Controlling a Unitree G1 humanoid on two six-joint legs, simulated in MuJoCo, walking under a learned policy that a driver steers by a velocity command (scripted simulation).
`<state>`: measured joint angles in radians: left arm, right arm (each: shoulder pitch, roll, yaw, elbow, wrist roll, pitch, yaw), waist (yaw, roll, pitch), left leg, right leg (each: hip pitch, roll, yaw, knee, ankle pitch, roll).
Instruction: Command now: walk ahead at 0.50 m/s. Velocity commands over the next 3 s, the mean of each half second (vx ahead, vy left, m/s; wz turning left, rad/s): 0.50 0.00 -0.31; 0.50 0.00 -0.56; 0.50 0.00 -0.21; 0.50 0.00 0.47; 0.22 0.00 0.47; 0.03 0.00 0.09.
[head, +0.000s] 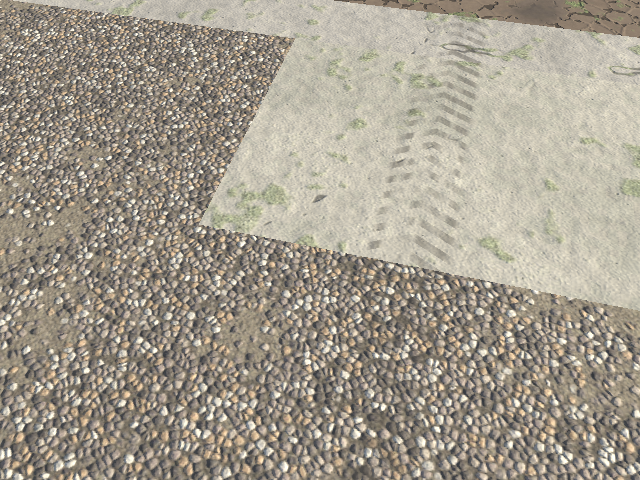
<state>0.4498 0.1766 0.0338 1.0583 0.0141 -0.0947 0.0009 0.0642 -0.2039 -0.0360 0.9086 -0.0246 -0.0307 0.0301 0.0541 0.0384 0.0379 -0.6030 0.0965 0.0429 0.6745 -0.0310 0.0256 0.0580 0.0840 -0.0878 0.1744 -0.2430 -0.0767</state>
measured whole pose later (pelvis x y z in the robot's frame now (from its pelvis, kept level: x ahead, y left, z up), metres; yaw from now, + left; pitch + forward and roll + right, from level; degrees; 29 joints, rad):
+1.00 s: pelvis +0.51 -0.07 +0.00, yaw -29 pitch +1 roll +0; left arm 0.37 0.26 0.08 0.92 0.00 -0.05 0.00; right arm 0.09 -0.25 -0.05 0.79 -0.04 -0.02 0.02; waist 0.05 0.04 0.05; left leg -0.67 0.14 -0.04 0.92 -0.15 -0.06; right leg -0.08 0.15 0.06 0.29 -0.21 -0.14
